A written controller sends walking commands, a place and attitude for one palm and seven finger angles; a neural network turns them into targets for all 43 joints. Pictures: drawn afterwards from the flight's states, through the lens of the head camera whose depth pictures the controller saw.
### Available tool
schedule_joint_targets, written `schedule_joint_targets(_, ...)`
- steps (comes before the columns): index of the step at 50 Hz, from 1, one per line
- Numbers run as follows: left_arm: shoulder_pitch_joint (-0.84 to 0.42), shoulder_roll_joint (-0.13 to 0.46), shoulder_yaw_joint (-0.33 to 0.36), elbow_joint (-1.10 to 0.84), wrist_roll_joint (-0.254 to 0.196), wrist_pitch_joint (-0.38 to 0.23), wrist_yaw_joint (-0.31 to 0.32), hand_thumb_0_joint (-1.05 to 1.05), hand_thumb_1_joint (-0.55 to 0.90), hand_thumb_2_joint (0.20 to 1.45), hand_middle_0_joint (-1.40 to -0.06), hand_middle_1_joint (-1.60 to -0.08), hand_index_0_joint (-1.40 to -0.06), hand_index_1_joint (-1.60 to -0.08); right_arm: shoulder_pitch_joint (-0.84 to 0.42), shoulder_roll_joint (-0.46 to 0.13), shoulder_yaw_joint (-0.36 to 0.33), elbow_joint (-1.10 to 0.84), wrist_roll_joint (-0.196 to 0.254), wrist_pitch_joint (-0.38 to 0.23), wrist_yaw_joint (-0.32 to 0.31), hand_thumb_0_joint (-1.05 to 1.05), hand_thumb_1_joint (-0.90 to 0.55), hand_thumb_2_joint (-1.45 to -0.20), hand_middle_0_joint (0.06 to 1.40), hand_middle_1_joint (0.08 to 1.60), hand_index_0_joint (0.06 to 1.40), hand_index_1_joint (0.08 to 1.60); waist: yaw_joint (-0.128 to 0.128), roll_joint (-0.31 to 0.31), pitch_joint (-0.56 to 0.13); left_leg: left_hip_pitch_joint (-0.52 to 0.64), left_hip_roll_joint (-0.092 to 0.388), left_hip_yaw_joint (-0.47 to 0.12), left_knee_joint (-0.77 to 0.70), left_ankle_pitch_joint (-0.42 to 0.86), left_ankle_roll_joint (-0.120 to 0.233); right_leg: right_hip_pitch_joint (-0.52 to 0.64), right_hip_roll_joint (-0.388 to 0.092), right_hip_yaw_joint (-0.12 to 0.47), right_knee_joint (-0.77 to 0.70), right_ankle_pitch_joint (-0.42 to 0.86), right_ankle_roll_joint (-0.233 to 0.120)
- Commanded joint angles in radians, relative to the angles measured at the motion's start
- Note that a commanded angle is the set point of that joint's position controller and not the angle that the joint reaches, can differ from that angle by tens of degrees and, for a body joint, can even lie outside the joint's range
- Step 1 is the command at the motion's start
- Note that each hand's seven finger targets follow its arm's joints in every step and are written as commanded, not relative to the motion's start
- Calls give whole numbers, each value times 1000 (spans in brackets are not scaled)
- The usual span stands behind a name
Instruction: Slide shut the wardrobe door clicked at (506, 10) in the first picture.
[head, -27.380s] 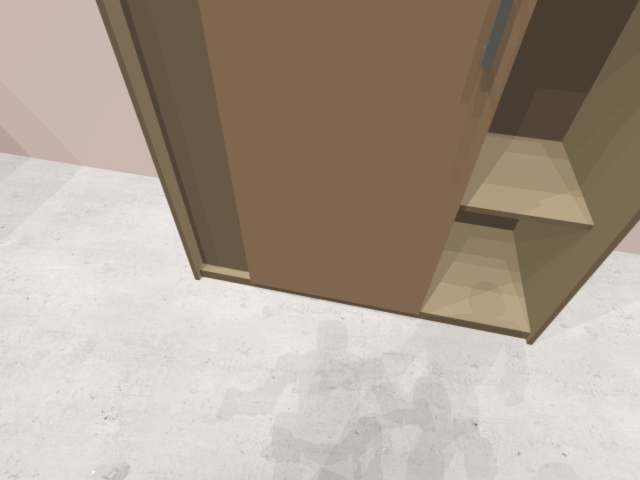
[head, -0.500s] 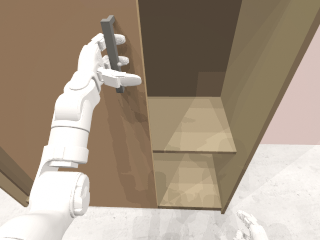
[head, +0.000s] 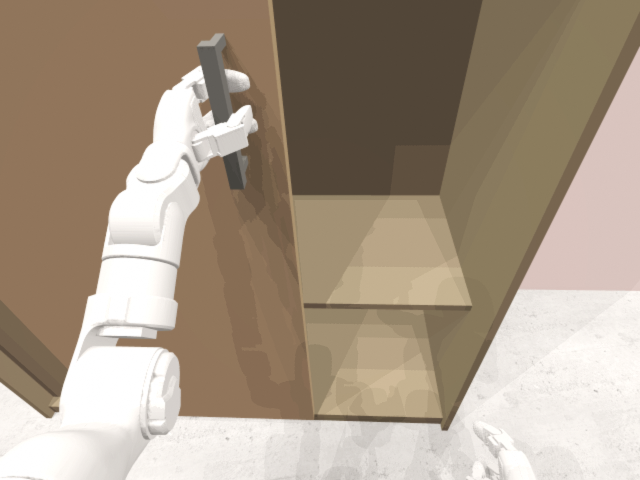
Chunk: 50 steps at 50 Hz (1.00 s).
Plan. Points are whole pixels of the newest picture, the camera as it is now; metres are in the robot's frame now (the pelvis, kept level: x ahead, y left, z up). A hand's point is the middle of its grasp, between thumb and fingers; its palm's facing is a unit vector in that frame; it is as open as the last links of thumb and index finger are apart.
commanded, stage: grip the handle and tug to test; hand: left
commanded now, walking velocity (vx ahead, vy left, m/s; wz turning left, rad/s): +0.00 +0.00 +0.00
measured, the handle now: (228, 116) +0.46 +0.13 +0.27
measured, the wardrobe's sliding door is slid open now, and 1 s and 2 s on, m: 0.39 0.39 0.34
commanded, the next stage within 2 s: tug the door sideways, standing still in 0.76 s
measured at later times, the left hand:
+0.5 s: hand (241, 130) +0.41 +0.11 +0.27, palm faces +0.02 -1.00 +0.00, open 5.3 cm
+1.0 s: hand (238, 135) +0.40 +0.11 +0.27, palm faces +0.00 -1.00 +0.00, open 5.8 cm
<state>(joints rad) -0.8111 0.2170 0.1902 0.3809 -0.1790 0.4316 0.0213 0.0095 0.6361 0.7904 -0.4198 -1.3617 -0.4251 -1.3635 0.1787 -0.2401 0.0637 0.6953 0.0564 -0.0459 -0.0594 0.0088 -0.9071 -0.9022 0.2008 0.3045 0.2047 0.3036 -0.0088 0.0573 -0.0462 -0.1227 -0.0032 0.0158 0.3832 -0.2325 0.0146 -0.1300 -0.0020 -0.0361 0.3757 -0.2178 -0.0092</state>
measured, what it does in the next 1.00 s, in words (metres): stands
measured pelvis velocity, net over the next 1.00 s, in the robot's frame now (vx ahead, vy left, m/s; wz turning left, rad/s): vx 0.03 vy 0.00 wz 0.02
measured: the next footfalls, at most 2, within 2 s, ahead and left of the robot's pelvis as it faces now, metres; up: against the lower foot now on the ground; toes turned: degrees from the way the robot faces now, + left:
none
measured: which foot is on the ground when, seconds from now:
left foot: down 0.00-1.00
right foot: down 0.00-1.00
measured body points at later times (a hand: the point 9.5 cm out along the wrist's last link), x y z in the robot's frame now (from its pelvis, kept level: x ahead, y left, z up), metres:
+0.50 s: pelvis +0.00 +0.00 +0.00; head -0.02 -0.03 +0.45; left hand +0.41 +0.16 +0.28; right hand +0.18 -0.23 -0.10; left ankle -0.02 +0.11 -0.75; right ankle -0.01 -0.11 -0.75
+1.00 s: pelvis +0.03 +0.00 +0.00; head +0.01 -0.02 +0.45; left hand +0.40 +0.16 +0.27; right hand +0.24 -0.22 -0.09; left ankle -0.02 +0.11 -0.75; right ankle -0.01 -0.11 -0.75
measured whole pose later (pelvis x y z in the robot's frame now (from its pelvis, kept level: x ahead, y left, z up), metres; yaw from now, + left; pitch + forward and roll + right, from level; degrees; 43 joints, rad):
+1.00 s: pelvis +0.03 +0.00 +0.00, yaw +1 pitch +0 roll +0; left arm -0.66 0.17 0.16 0.01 -0.20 0.61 0.03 0.01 0.77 0.82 -0.37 -1.40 -0.31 -1.34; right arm 0.10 -0.26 0.05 0.66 0.06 0.02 -0.03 0.01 -0.91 -0.90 0.20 0.30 0.20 0.30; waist 0.02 0.06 -0.06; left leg -0.12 0.00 0.00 0.42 -0.29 0.01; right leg -0.12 0.00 -0.05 0.40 -0.28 -0.01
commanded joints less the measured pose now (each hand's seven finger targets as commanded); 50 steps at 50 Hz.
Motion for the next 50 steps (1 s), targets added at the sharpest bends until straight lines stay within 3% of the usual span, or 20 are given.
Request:
schedule_joint_targets(1,-470,195,46,-198,-1,-61,-8,0,900,900,-450,-1400,-450,-1400,-140,-110,-41,-155,-1,-47,-6,0,-900,-900,200,300,200,300,8,-92,-252,76,-4,-16,-15,294,30,77,11,-1,-32,302,-19)
schedule_joint_targets(3,-513,156,6,-241,-4,-57,-16,0,900,900,-450,-1400,-450,-1400,-145,-107,-41,-163,3,-52,-4,0,-900,-900,200,300,200,300,-5,-79,-256,95,-4,-19,-15,297,31,61,14,-2,-31,304,-18)
schedule_joint_targets(6,-491,182,35,-222,-7,-43,-6,0,900,900,-450,-1400,-450,-1400,-147,-108,-40,-156,0,-44,-4,0,-900,-900,200,300,200,300,7,-59,-247,89,-4,-23,-12,299,26,59,14,-5,-31,286,-23)
schedule_joint_targets(9,-502,122,-13,-292,-3,-50,-1,0,900,900,-450,-1400,-450,-1400,-155,-100,-44,-169,1,-52,2,0,-900,-900,200,300,200,300,-1,-64,-289,125,-3,-21,-5,341,30,65,15,-4,-19,334,-21)
schedule_joint_targets(12,-477,159,19,-288,-6,-50,1,0,900,900,-450,-1400,-450,-1400,-154,-107,-44,-168,-1,-43,3,0,-900,-900,200,300,200,300,6,-93,-302,108,-6,-21,-7,331,31,89,14,-2,-20,341,-18)
schedule_joint_targets(14,-504,128,-11,-273,-8,-47,-5,0,900,900,-450,-1400,-450,-1400,-155,-105,-45,-164,1,-43,0,0,-900,-900,200,300,200,300,-7,-118,-277,107,-5,-19,-10,308,34,69,16,-2,-26,322,-15)
schedule_joint_targets(16,-492,151,6,-254,-2,-45,-4,0,900,900,-450,-1400,-450,-1400,-155,-108,-44,-159,-2,-39,-1,0,-900,-900,200,300,200,300,1,-95,-264,102,-5,-19,-9,309,33,66,14,-2,-26,311,-19)
schedule_joint_targets(19,-501,134,-10,-278,-3,-40,-6,0,900,900,-450,-1400,-450,-1400,-159,-101,-40,-166,1,-42,-1,0,-900,-900,200,300,200,300,-2,-55,-276,115,-8,-20,-5,317,31,62,13,-1,-23,323,-20)
schedule_joint_targets(20,-494,125,-16,-284,-3,-38,-6,0,900,900,-450,-1400,-450,-1400,-161,-100,-41,-169,3,-41,0,0,-900,-900,200,300,200,300,-2,-68,-276,115,-7,-21,-5,318,32,63,15,-2,-23,323,-20)
schedule_joint_targets(31,-251,169,59,-448,-25,-18,-27,0,900,900,-450,-1400,-450,-1400,-209,-103,-41,-215,-2,-15,16,0,-900,-900,200,300,200,300,48,-108,-327,96,-10,-13,8,429,30,157,12,-10,14,469,-21)
schedule_joint_targets(34,-184,172,70,-537,-29,-4,-35,0,900,900,-450,-1400,-450,-1400,-226,-101,-42,-236,1,-10,23,0,-900,-900,200,300,200,300,55,-103,-349,102,-10,-9,15,467,30,172,11,-9,29,516,-19)
schedule_joint_targets(36,-150,171,61,-579,-24,10,-36,0,900,900,-450,-1400,-450,-1400,-239,-100,-42,-238,2,2,28,0,-900,-900,200,300,200,300,60,-60,-339,98,-8,-7,23,489,25,167,10,-12,38,522,-24)
schedule_joint_targets(39,-115,156,55,-619,-32,41,-37,0,900,900,-450,-1400,-450,-1400,-245,-99,-42,-246,3,4,34,0,-900,-900,200,300,200,300,56,-92,-339,103,-9,-9,36,525,27,163,15,-15,47,569,-18)
schedule_joint_targets(41,-90,184,84,-633,-36,63,-36,0,900,900,-450,-1400,-450,-1400,-255,-103,-43,-245,1,15,33,0,-900,-900,200,300,200,300,64,-80,-342,93,-11,-6,44,537,27,173,15,-14,53,588,-20)
schedule_joint_targets(42,-104,185,83,-642,-40,71,-38,0,900,900,-450,-1400,-450,-1400,-254,-106,-41,-244,3,18,33,0,-900,-900,200,300,200,300,56,-100,-340,90,-10,-9,41,534,26,171,14,-17,55,588,-18)
schedule_joint_targets(43,-110,172,70,-651,-40,83,-39,0,900,900,-450,-1400,-450,-1400,-259,-105,-41,-246,4,19,33,0,-900,-900,200,300,200,300,55,-87,-345,98,-11,-7,46,545,27,167,15,-15,58,596,-17)
schedule_joint_targets(44,-197,92,-15,-627,-40,96,-41,0,900,900,-450,-1400,-450,-1400,-264,-99,-38,-233,6,18,32,0,-900,-900,200,300,200,300,28,-87,-315,111,-12,-6,48,535,26,130,17,-19,49,579,-14)
schedule_joint_targets(45,-278,65,-43,-586,-43,108,-32,0,900,900,-450,-1400,-450,-1400,-253,-100,-41,-216,8,13,29,0,-900,-900,200,300,200,300,7,-95,-290,123,-9,-11,52,514,27,95,21,-22,37,550,-12)
schedule_joint_targets(47,-310,57,-44,-549,-38,123,-11,0,900,900,-450,-1400,-450,-1400,-242,-102,-44,-203,6,8,29,0,-900,-900,200,300,200,300,3,-70,-281,132,-9,-16,59,507,27,73,24,-20,34,525,-16)
schedule_joint_targets(50,-345,-8,-100,-549,-26,131,9,0,900,900,-450,-1400,-450,-1400,-242,-92,-44,-194,4,5,32,0,-900,-900,200,300,200,300,-5,-38,-318,159,-16,-20,70,528,24,74,21,-22,47,541,-20)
